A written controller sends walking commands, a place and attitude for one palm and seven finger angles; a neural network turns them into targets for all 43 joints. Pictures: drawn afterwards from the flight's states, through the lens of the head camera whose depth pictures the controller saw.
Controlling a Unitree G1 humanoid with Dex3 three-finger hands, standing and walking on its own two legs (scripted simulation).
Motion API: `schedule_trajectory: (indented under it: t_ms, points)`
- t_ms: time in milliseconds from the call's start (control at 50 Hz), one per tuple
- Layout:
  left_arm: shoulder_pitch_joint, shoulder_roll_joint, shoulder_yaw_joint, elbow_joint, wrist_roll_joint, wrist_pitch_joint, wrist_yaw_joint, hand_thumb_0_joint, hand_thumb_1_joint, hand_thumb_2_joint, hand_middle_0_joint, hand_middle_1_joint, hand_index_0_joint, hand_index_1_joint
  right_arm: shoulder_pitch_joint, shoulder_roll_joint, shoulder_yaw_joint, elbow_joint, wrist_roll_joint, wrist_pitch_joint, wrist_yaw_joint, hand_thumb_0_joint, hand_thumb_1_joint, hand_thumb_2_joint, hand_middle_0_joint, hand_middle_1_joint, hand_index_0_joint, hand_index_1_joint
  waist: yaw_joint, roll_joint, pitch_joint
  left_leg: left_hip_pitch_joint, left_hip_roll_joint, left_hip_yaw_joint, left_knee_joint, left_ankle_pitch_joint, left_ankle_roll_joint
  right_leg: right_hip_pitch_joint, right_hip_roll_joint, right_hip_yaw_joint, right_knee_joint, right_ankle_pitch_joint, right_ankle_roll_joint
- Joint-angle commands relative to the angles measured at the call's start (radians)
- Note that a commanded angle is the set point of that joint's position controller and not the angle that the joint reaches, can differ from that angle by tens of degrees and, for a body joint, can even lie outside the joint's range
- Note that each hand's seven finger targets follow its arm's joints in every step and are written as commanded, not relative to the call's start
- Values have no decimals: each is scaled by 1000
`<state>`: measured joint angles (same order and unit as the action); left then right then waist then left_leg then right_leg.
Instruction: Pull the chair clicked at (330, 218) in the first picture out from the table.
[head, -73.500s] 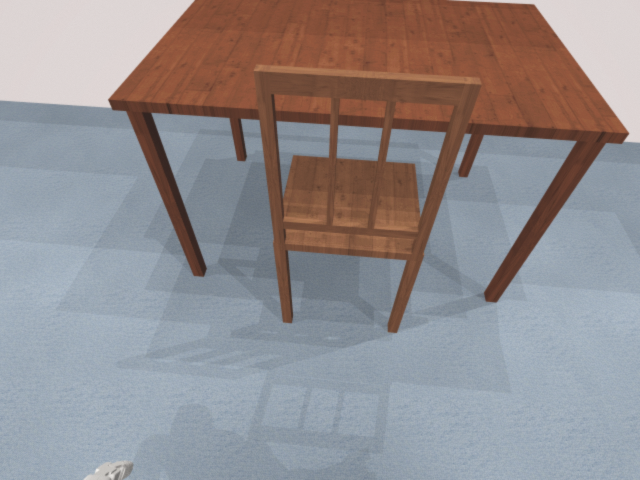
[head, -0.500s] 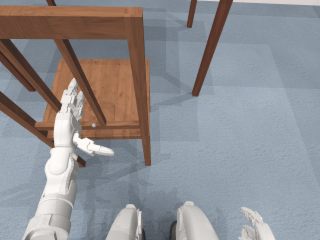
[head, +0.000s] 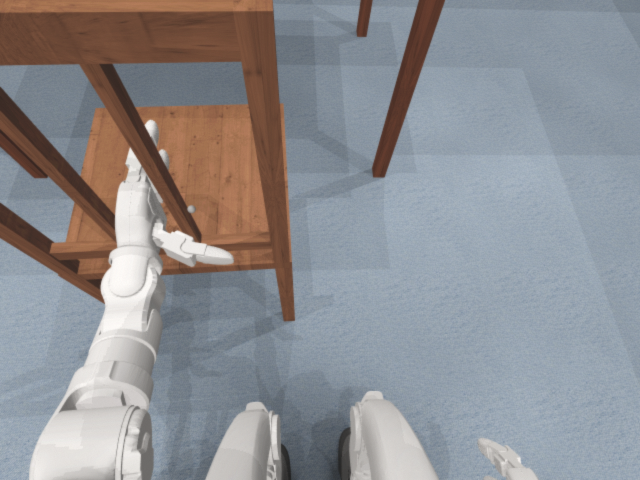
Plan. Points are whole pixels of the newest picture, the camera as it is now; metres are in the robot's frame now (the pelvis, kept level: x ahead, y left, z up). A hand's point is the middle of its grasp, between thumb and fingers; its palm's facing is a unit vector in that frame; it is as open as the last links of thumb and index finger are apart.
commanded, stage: push the fingers through the gap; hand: left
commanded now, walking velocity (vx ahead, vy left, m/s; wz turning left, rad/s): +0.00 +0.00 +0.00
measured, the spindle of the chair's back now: (70, 182) +0.46 +0.28 +0.04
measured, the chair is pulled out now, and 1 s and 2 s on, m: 0.34 0.34 0.36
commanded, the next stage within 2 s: hook a spindle and tug to test in 0.34 s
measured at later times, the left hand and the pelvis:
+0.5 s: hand (186, 211) +0.44 +0.15 +0.02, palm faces +0.06 -1.00 -0.05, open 16.9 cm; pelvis +0.01 +0.00 +0.00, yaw +0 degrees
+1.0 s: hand (186, 213) +0.43 +0.15 +0.02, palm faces +0.06 -1.00 -0.04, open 12.0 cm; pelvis +0.00 +0.00 +0.00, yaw +0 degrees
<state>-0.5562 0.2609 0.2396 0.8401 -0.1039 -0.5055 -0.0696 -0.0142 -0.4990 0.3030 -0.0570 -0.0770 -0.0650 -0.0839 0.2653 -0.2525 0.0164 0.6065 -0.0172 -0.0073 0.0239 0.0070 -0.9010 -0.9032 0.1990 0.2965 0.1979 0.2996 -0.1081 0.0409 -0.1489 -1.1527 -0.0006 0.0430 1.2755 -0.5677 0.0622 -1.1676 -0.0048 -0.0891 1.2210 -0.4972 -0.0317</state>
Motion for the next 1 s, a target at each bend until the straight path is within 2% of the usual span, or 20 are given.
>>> schedule_trajectory:
  t_ms: [0,80,100,120,160,180,200,240,300,360,420,480,540,560,620,700,720,800,920,980]
  points:
    - [-296,161,42,-238,-13,-97,9,0,-500,300,-60,-80,-60,-80,103,-156,-65,-91,0,-22,-11,0,-900,-900,200,300,200,300,-1,50,-528,357,10,-116,-174,437,-59,289,22,61,-132,295,4]
    - [-288,139,18,-216,3,-99,13,0,-500,300,-60,-80,-60,-80,111,-157,-68,-78,1,-11,-8,0,-900,-900,200,300,200,300,-19,21,-491,350,16,-121,-174,425,-57,265,25,55,-134,284,6]
    - [-309,134,14,-225,0,-100,15,0,-500,300,-60,-80,-60,-80,107,-156,-69,-76,2,-10,-7,0,-900,-900,200,300,200,300,-22,38,-482,344,14,-114,-173,411,-56,262,22,59,-140,278,8]
    - [-286,164,39,-215,6,-100,19,0,-500,300,-60,-80,-60,-80,113,-160,-70,-74,0,-6,-7,0,-900,-900,200,300,200,300,-8,27,-484,339,15,-119,-180,406,-59,272,23,57,-136,271,5]
    - [-290,143,23,-227,1,-101,21,0,-500,300,-60,-80,-60,-80,109,-155,-68,-77,0,-2,-6,0,-900,-900,200,300,200,300,-15,17,-486,328,11,-109,-176,409,-53,296,23,63,-143,293,7]
    - [-282,146,25,-241,4,-104,21,0,-500,300,-60,-80,-60,-80,109,-156,-70,-81,-1,-3,-7,0,-900,-900,200,300,200,300,-11,41,-502,346,11,-109,-173,430,-54,293,23,61,-137,305,5]
    - [-255,140,24,-231,2,-103,19,0,-500,300,-60,-80,-60,-80,110,-154,-71,-81,2,0,-5,0,-900,-900,200,300,200,300,-6,23,-504,350,12,-110,-177,442,-57,302,22,60,-140,313,5]
    - [-267,157,35,-230,-3,-103,17,0,-500,300,-60,-80,-60,-80,108,-156,-68,-75,1,4,-7,0,-900,-900,200,300,200,300,-12,23,-475,331,12,-106,-178,431,-55,305,23,63,-145,315,6]
    - [-254,132,17,-222,-5,-102,13,0,-500,300,-60,-80,-60,-80,101,-150,-67,-79,4,4,-5,0,-900,-900,200,300,200,300,-13,36,-466,324,7,-99,-177,420,-52,309,23,65,-150,314,5]
    - [-273,181,53,-193,-2,-106,12,0,-500,300,-60,-80,-60,-80,99,-153,-64,-75,2,8,-11,0,-900,-900,200,300,200,300,-16,-11,-438,260,2,-88,-171,362,-42,337,21,79,-158,299,9]
    - [-262,177,50,-220,-3,-117,5,0,-500,300,-60,-80,-60,-80,94,-150,-65,-82,1,5,-11,0,-900,-900,200,300,200,300,-1,45,-488,315,2,-91,-169,407,-49,332,21,77,-147,322,5]
    - [-272,113,-7,-270,-16,-126,-7,0,-500,300,-113,-244,-113,-244,91,-146,-67,-84,1,-2,-8,0,-900,-900,200,300,200,300,-15,71,-514,374,8,-99,-167,467,-54,313,22,69,-145,348,5]
    - [-221,124,2,-263,-22,-114,-13,0,-500,300,-166,-409,-166,-409,89,-150,-70,-79,4,1,-6,0,-900,-900,200,300,200,300,-10,32,-507,354,10,-98,-169,459,-52,331,22,67,-150,353,7]
    - [-190,122,7,-225,-20,-102,-13,0,-500,300,-183,-464,-183,-464,89,-151,-70,-79,6,3,-6,0,-900,-900,200,300,200,300,-7,-1,-480,318,6,-93,-170,433,-48,344,22,69,-154,345,8]
    - [-223,135,17,-187,-14,-87,-7,0,-500,300,-236,-628,-236,-628,83,-150,-66,-77,9,7,-8,0,-900,-900,200,300,200,300,-17,-14,-422,259,1,-85,-170,362,-42,331,20,77,-161,305,11]
    - [-265,142,24,-240,-9,-112,8,0,-500,300,-306,-847,-306,-847,78,-145,-64,-87,4,1,-11,0,-900,-900,200,300,200,300,-3,40,-469,294,-2,-88,-171,370,-45,329,19,79,-152,297,6]
    - [-292,134,10,-246,-10,-119,8,0,-500,300,-324,-902,-324,-902,76,-144,-64,-83,3,-1,-11,0,-900,-900,200,300,200,300,-16,29,-465,298,0,-92,-169,370,-45,320,19,77,-152,295,7]
    - [-275,146,19,-258,-10,-132,3,0,-276,396,-394,-1121,-394,-1121,81,-146,-66,-80,0,-7,-10,0,-900,-900,200,300,200,300,-7,43,-510,323,2,-95,-162,407,-48,330,20,77,-143,321,6]
    - [-282,131,0,-247,-14,-112,-10,0,60,540,-500,-1450,-500,-1450,81,-151,-66,-77,5,-7,-10,0,-900,-900,200,300,200,300,-17,31,-487,313,3,-97,-169,371,-46,318,22,75,-154,288,6]
    - [-281,127,-3,-212,-14,-103,-12,0,228,612,-500,-1450,-500,-1450,86,-152,-65,-77,6,-9,-12,0,-900,-900,200,300,200,300,-23,8,-458,283,1,-96,-171,345,-42,319,23,76,-159,273,6]
